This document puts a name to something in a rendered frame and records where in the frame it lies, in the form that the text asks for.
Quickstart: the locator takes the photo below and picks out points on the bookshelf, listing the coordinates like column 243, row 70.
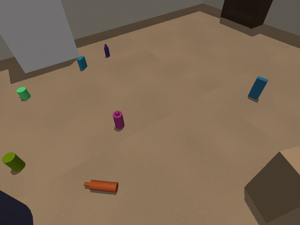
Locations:
column 249, row 13

